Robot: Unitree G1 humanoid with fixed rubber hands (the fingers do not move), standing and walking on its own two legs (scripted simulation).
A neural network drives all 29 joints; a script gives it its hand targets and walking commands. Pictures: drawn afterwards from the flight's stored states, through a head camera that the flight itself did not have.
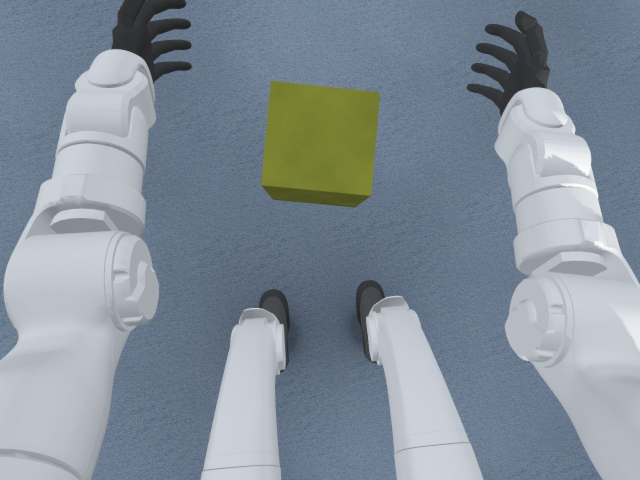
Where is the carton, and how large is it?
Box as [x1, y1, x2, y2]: [261, 81, 379, 206]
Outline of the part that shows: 271,81 261,185 273,199 345,206 355,206 370,195 379,92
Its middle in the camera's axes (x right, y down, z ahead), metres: -0.01 -0.18 +0.86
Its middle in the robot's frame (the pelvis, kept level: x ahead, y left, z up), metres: +0.54 -0.03 -0.53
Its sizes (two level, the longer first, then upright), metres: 0.210 0.200 0.250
